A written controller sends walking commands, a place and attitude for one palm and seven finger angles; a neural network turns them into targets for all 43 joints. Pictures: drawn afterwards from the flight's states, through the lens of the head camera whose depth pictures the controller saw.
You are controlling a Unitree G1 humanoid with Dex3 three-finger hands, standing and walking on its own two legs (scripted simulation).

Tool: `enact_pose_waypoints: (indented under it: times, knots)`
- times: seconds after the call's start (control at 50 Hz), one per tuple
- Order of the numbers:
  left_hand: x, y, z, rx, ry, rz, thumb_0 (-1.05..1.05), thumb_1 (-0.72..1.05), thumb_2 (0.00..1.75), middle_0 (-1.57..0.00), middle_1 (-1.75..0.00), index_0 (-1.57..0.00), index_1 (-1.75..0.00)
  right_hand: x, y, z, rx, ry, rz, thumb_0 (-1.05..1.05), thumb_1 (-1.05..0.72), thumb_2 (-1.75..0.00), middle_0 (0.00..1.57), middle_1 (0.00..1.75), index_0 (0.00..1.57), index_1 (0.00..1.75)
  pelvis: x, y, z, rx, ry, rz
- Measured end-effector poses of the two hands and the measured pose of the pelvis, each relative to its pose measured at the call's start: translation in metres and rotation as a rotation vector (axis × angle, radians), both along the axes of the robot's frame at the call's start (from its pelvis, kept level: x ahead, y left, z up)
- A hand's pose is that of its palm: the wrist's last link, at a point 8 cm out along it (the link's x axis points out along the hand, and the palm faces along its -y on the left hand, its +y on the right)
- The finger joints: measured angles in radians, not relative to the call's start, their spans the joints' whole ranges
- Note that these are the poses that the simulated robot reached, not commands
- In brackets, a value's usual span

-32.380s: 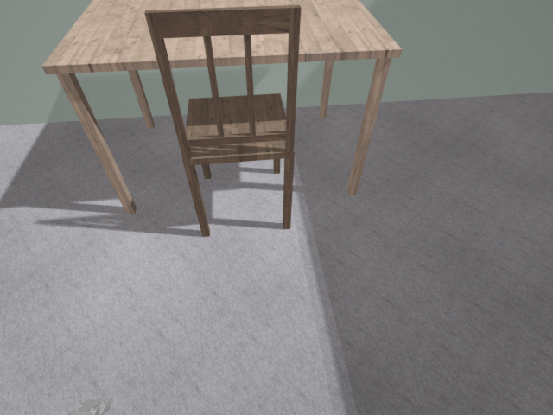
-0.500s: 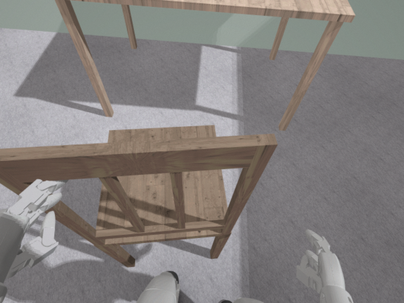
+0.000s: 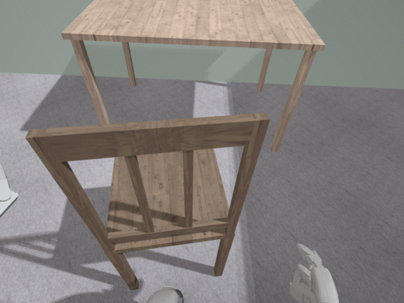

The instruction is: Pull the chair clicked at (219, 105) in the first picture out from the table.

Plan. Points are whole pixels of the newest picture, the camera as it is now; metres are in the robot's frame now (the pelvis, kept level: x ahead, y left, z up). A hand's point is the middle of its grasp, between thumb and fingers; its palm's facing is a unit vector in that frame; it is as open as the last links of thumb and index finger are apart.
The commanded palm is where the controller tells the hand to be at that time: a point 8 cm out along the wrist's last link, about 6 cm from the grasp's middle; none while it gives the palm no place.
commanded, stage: stop stepping back and stand still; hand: left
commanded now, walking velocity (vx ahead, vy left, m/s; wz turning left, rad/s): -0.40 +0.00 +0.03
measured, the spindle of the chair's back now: (142, 199) +0.35 +0.16 -0.03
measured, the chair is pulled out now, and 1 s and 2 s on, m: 0.65 0.65 0.65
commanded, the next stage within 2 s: let the arm hang, fingers relaxed in 1.30 s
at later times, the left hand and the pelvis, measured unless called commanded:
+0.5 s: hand out of the picture +0.11 +0.27 +0.19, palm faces +0.47 -0.76 -0.45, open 7.4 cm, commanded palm +0.05 +0.31 +0.20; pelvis -0.07 +0.01 +0.02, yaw +3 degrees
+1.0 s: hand out of the picture +0.14 +0.26 +0.19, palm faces +0.44 -0.76 -0.48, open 7.4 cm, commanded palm +0.08 +0.31 +0.20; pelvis -0.05 +0.00 +0.03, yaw +3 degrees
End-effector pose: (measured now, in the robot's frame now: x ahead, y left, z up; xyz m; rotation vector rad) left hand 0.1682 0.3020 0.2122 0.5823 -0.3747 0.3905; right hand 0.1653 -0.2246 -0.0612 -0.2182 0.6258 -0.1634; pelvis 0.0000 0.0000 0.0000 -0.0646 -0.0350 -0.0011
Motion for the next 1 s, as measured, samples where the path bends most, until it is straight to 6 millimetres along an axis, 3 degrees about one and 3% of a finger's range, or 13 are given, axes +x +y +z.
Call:
enact_pose_waypoints:
  times: [0.1, 0.18, 0.32, 0.38, 0.46, 0.64, 0.82, 1.0]
  knots:
    - [-0.041, -0.024, 0.001, 0.046, 0.068, -0.082, 0.01, 0.89, 0.90, -0.23, -0.30, -0.21, -0.30, -0.025, -0.001, -0.008, 0.007, 0.049, 0.031, 0.01, -0.90, -0.89, 0.20, 0.30, 0.20, 0.30, -0.031, -0.005, 0.002, -0.010, -0.006, 0.021]
    - [-0.069, -0.019, 0.010, 0.025, 0.044, -0.043, 0.01, 0.88, 0.90, -0.23, -0.30, -0.22, -0.30, -0.050, -0.006, -0.008, -0.008, 0.137, 0.004, 0.02, -0.91, -0.89, 0.20, 0.30, 0.20, 0.30, -0.041, 0.000, 0.009, 0.053, 0.009, -0.005]
    - [-0.083, 0.025, -0.003, -0.058, 0.021, 0.109, 0.01, 0.88, 0.90, -0.22, -0.30, -0.21, -0.30, -0.082, 0.000, -0.003, -0.022, 0.102, -0.030, 0.02, -0.91, -0.89, 0.20, 0.30, 0.20, 0.30, -0.063, 0.014, 0.010, 0.053, 0.007, 0.032]
    - [-0.090, 0.026, -0.009, -0.082, 0.077, 0.123, 0.01, 0.89, 0.90, -0.21, -0.30, -0.21, -0.30, -0.093, 0.008, 0.004, 0.007, 0.085, -0.032, 0.02, -0.91, -0.89, 0.20, 0.30, 0.20, 0.30, -0.067, 0.014, 0.017, 0.048, 0.008, 0.041]
    - [-0.100, 0.011, -0.009, -0.071, 0.091, 0.082, 0.01, 0.89, 0.90, -0.21, -0.30, -0.21, -0.30, -0.101, 0.014, 0.005, 0.025, 0.087, -0.001, 0.02, -0.91, -0.89, 0.20, 0.30, 0.20, 0.30, -0.072, 0.009, 0.019, 0.045, 0.012, 0.051]
    - [-0.109, -0.002, 0.003, -0.035, 0.080, 0.106, 0.01, 0.88, 0.90, -0.22, -0.30, -0.21, -0.30, -0.097, 0.002, -0.002, 0.033, 0.111, 0.033, 0.02, -0.90, -0.89, 0.20, 0.30, 0.20, 0.30, -0.072, -0.006, 0.022, 0.039, 0.012, 0.059]
    - [-0.089, -0.007, -0.012, -0.101, 0.132, 0.090, 0.01, 0.89, 0.90, -0.22, -0.30, -0.21, -0.30, -0.077, -0.022, 0.009, -0.022, 0.092, -0.007, 0.02, -0.91, -0.89, 0.20, 0.30, 0.20, 0.30, -0.062, -0.006, 0.024, 0.041, 0.008, 0.052]
    - [-0.074, -0.003, -0.003, -0.053, 0.141, 0.061, 0.01, 0.88, 0.90, -0.22, -0.30, -0.21, -0.30, -0.056, -0.014, 0.018, -0.011, 0.066, -0.016, 0.02, -0.91, -0.89, 0.20, 0.30, 0.20, 0.30, -0.050, -0.002, 0.028, 0.051, 0.016, 0.052]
